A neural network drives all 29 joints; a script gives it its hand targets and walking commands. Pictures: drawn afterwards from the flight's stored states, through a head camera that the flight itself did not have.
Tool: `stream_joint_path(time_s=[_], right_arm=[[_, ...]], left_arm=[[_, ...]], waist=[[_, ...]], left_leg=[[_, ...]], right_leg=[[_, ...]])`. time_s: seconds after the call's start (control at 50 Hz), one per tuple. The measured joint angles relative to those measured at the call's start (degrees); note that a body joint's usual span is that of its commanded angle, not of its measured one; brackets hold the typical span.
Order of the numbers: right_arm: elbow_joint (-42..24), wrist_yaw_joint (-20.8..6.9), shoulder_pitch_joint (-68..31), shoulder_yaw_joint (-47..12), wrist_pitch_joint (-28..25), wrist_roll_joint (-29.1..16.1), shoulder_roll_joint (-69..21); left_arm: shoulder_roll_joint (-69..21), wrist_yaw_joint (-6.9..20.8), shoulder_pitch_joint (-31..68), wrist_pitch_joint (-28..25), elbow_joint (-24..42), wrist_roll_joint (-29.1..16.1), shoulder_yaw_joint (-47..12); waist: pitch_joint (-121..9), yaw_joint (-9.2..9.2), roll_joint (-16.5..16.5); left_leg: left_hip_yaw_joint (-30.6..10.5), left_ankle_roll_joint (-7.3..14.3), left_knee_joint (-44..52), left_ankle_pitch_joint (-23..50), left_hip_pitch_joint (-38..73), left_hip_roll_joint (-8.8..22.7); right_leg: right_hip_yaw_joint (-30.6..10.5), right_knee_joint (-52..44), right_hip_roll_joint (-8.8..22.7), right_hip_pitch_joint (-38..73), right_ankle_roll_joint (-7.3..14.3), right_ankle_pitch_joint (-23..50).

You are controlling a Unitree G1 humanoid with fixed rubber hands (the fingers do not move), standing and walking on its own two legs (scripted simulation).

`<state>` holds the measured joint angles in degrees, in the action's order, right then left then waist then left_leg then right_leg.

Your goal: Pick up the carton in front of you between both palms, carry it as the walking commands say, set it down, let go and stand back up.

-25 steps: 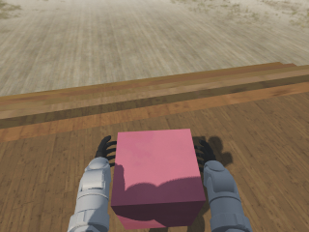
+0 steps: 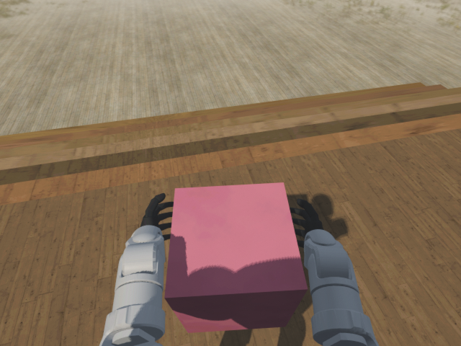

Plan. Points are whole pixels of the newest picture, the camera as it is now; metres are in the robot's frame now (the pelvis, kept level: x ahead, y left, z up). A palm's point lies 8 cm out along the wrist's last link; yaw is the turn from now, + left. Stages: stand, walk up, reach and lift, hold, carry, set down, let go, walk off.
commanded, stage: reach and lift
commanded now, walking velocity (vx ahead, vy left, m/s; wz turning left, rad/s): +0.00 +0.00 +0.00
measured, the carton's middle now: (233, 261) +0.29 +0.00 -0.05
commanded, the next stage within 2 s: hold in 0.44 s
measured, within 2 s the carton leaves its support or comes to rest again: neither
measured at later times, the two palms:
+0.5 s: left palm (148, 229) +0.31 +0.15 +0.05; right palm (313, 235) +0.30 -0.15 +0.04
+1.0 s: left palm (145, 231) +0.30 +0.15 +0.06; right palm (315, 234) +0.29 -0.15 +0.05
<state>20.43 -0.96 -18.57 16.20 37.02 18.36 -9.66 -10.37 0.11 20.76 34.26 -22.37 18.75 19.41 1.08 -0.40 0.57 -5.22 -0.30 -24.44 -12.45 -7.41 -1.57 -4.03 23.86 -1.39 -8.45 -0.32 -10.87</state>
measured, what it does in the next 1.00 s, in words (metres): stands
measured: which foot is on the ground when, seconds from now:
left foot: down 0.00-1.00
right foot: down 0.00-1.00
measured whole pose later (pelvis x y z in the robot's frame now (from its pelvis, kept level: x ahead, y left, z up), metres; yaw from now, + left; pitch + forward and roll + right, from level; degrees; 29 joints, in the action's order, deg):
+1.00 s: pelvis +0.00 +0.00 +0.00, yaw +0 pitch -8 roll +0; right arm 15.6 -0.9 -18.0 14.1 44.2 17.6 -9.5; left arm -10.1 0.4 20.0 41.5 -17.2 18.4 17.6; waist 1.5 0.0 0.7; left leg -5.2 -0.2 -22.2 -11.6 -2.5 -1.4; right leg -4.1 21.4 -1.4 -3.4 -0.3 -9.9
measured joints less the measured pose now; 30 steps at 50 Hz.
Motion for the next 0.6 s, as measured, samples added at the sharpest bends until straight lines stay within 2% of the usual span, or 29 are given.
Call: stream_joint_path(time_s=[0.46, 0.6], right_arm=[[-4.3, 0.6, 3.6, -3.9, 3.8, -1.8, 0.9], [-8.0, 1.0, 4.8, -5.6, 6.3, -2.8, 1.2]], left_arm=[[1.0, -0.4, -3.4, 4.1, 4.3, -1.6, -4.2], [1.4, -0.6, -4.7, 6.7, 8.2, -2.7, -5.9]], waist=[[-0.6, -0.01, 0.0], [-1.1, 0.33, 0.0]], left_leg=[[0.0, 0.2, 3.1, 0.4, 4.0, 0.1], [0.1, 0.2, 4.6, 1.2, 5.7, 0.1]], right_leg=[[-0.1, -3.5, 0.2, 4.2, -0.1, 0.6], [-0.3, -4.8, 0.3, 5.7, -0.1, 1.3]])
